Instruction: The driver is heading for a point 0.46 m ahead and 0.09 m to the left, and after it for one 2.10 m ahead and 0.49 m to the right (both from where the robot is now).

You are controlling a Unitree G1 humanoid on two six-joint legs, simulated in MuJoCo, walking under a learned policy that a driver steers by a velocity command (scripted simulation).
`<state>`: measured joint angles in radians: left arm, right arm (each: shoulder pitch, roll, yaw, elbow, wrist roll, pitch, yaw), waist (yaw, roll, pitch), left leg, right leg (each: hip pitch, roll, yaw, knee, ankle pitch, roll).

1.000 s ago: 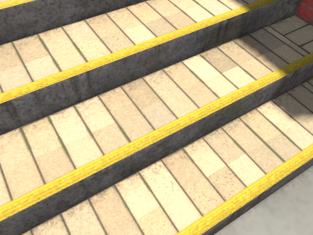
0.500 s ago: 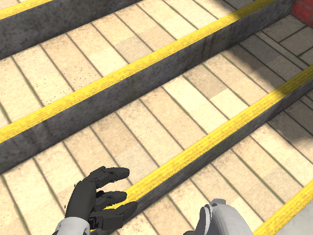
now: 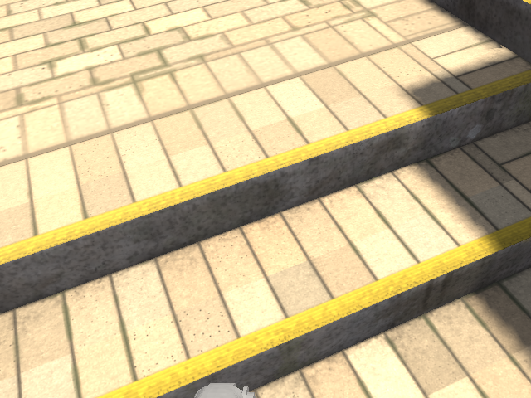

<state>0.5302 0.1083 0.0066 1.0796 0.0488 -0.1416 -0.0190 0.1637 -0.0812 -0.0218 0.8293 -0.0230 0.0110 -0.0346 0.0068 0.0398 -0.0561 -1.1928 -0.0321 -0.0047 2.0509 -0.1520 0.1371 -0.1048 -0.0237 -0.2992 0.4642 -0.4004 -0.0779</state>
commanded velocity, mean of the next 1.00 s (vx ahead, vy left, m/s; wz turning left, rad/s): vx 0.50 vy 0.00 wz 0.10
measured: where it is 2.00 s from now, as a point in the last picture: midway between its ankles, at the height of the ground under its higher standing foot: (276, 81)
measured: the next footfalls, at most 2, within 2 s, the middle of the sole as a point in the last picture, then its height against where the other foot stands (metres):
left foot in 0.20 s outside the picture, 0.15 m higher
right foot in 0.74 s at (294, 274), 0.15 m higher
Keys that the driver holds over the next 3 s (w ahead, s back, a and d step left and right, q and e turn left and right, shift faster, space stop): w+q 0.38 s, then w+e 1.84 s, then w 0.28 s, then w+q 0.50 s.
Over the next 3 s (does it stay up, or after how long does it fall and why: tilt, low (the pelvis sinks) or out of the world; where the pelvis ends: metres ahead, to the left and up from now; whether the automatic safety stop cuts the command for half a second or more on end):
stays up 1.71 -0.27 0.45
